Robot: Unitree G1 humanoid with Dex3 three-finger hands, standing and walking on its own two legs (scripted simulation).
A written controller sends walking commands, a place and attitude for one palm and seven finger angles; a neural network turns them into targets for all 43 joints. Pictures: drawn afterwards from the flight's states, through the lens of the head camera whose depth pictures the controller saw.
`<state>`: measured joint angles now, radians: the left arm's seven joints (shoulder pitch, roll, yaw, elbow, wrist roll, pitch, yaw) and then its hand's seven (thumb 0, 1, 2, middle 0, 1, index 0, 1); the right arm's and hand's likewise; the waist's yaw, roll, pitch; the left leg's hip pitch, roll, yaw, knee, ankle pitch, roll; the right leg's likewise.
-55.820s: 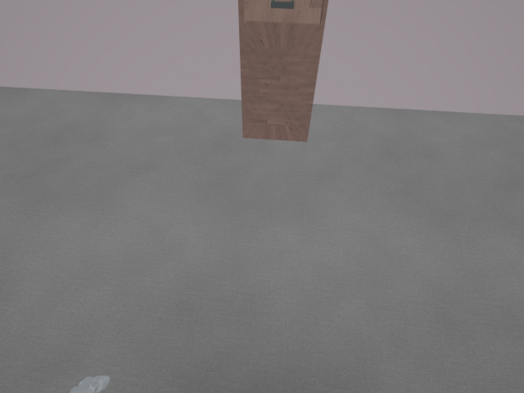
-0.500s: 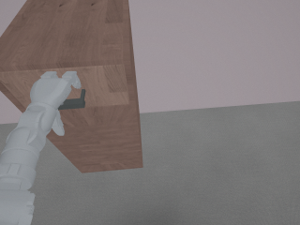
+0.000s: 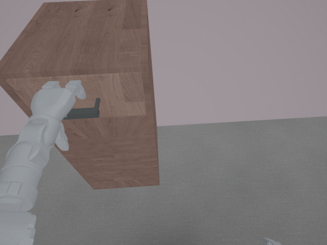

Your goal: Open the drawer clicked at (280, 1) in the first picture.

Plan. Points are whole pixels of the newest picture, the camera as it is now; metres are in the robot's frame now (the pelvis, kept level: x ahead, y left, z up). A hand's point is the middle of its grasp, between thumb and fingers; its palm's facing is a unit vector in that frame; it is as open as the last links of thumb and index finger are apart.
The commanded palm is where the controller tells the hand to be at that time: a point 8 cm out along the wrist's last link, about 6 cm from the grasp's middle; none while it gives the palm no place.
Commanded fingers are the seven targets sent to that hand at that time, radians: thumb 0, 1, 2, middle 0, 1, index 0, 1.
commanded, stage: move the hooked fingers above the handle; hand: left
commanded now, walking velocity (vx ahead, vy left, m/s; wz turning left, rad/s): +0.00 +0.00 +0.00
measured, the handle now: (82, 107) +0.47 +0.29 +0.03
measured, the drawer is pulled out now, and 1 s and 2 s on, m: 0.00 0.00 0.00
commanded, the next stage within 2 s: lower the fingers behind the handle in 0.84 s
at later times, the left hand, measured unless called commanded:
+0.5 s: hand (69, 106) +0.42 +0.28 +0.09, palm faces +0.04 -0.02 -1.00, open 13.8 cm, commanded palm +0.39 +0.30 +0.15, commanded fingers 0.00 -0.50 0.30 -0.30 -1.20 -0.30 -1.20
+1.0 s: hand (62, 100) +0.42 +0.29 +0.11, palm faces +0.08 +0.03 -1.00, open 13.9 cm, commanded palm +0.39 +0.29 +0.15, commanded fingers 0.00 -0.50 0.30 -0.30 -1.20 -0.30 -1.20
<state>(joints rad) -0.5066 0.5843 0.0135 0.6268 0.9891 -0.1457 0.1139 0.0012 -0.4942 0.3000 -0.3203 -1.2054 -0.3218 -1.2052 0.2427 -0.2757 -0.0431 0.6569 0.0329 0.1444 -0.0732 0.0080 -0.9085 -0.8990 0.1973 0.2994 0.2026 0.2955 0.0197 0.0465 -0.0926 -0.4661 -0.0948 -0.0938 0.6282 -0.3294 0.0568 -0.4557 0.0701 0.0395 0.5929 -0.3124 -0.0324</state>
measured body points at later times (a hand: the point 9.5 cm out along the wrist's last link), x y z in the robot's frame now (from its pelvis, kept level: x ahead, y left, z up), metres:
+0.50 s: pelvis +0.01 +0.01 +0.00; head +0.06 -0.01 +0.45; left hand +0.42 +0.28 +0.14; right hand +0.08 -0.26 -0.13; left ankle -0.02 +0.08 -0.73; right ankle -0.02 -0.10 -0.73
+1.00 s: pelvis +0.00 +0.00 +0.00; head +0.05 -0.02 +0.45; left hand +0.41 +0.29 +0.17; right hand +0.14 -0.24 -0.13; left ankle -0.02 +0.08 -0.73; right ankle -0.02 -0.10 -0.73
